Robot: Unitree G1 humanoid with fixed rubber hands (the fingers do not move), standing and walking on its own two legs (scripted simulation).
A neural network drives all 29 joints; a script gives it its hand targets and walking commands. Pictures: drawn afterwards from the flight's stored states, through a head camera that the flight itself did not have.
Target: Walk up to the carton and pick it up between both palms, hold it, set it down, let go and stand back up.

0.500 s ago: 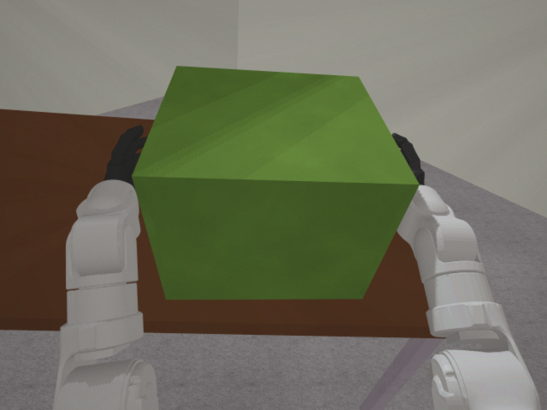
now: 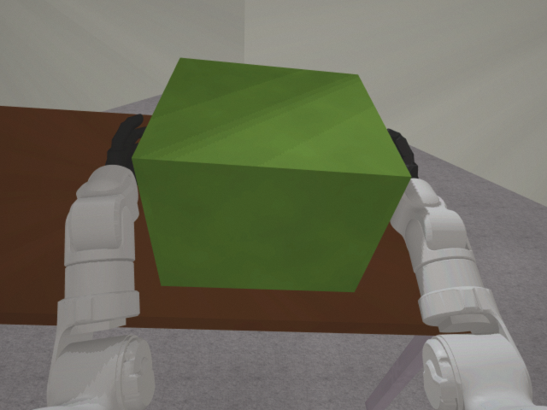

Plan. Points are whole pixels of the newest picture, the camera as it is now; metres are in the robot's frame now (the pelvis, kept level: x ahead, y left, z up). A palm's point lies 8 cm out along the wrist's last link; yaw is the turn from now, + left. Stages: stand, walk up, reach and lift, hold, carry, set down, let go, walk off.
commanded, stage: hold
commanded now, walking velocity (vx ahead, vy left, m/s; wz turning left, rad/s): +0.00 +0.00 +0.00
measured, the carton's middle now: (266, 173) +0.43 +0.01 +0.16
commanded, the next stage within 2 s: none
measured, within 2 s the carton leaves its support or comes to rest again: neither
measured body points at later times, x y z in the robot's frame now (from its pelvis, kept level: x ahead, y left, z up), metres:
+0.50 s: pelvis +0.00 +0.00 +0.00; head -0.04 +0.02 +0.45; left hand +0.38 +0.19 +0.21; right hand +0.38 -0.20 +0.19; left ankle +0.04 +0.10 -0.75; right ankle +0.00 -0.11 -0.75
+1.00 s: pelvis +0.00 +0.00 +0.00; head -0.04 +0.02 +0.45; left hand +0.38 +0.19 +0.21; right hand +0.39 -0.19 +0.20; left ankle +0.04 +0.10 -0.75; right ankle +0.00 -0.11 -0.75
